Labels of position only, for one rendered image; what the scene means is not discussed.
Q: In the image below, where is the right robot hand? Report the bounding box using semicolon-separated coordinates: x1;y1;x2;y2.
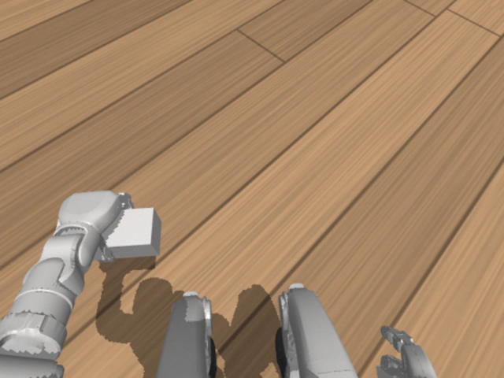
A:
376;326;437;378

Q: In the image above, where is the left robot hand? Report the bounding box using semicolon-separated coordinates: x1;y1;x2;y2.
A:
58;191;135;263

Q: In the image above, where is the left robot arm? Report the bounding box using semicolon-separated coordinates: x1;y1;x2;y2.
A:
0;221;101;378

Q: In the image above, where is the carton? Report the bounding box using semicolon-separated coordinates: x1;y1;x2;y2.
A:
56;208;161;258

